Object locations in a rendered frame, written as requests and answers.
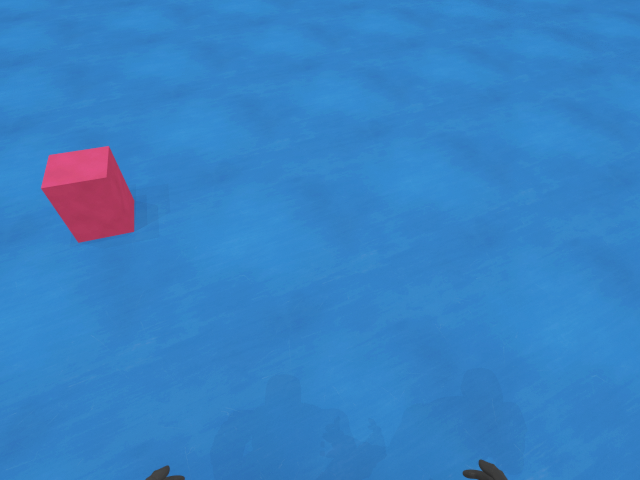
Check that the robot right hand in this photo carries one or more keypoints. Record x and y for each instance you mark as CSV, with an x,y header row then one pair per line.
x,y
489,472

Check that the carton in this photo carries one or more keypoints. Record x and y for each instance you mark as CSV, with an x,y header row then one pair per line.
x,y
90,194

